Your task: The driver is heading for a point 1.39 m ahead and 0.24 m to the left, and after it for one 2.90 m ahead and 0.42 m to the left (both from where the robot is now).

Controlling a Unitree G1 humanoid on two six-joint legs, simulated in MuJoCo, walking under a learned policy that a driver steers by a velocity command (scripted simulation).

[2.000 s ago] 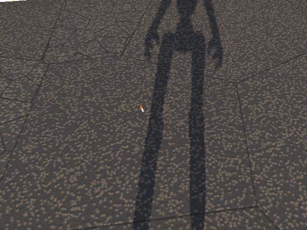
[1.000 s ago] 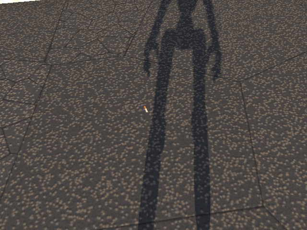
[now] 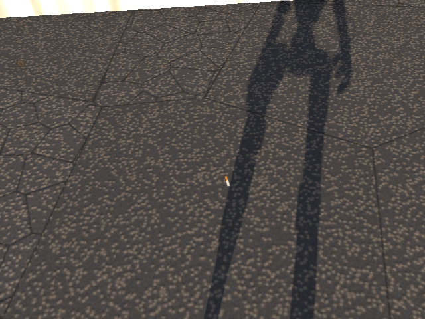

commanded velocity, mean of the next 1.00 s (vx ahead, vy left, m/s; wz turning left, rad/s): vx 0.48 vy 0.00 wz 0.32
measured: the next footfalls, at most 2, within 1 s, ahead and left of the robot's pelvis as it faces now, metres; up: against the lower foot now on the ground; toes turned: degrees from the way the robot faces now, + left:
left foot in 0.24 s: +0.31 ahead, +0.14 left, +0.00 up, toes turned +10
right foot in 0.76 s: +0.64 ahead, +0.03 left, +0.00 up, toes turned +19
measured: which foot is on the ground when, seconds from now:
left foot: up 0.00-0.22, down 0.24-0.78, up 0.80-1.00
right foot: down 0.00-0.22, up 0.24-0.74, down 0.76-1.00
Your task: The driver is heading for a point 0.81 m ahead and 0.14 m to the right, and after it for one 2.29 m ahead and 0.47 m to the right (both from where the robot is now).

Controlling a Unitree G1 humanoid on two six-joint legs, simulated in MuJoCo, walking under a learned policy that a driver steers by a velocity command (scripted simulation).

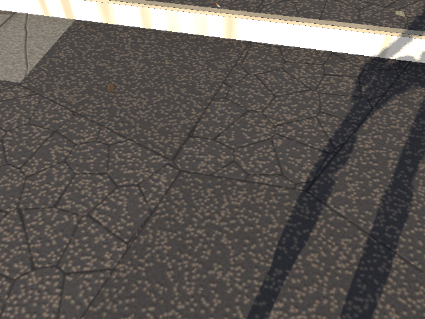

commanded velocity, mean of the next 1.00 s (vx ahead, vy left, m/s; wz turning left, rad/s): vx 0.50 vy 0.00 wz -0.34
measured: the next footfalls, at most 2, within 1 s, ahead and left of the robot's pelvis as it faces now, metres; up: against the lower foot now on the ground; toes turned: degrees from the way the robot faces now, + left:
left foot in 0.28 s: +0.33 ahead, +0.16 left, +0.00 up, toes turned +0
right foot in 0.82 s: +0.56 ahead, -0.14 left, +0.00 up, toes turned -22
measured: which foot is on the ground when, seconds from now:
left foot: up 0.00-0.26, down 0.28-0.82, up 0.84-1.00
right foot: down 0.00-0.28, up 0.30-0.80, down 0.82-1.00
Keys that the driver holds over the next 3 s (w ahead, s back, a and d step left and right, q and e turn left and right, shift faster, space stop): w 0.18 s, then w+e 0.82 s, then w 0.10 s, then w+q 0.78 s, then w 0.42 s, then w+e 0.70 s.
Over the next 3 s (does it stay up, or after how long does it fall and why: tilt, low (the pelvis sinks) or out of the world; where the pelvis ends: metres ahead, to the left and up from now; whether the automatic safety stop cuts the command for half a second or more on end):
stays up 1.58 -0.28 -0.01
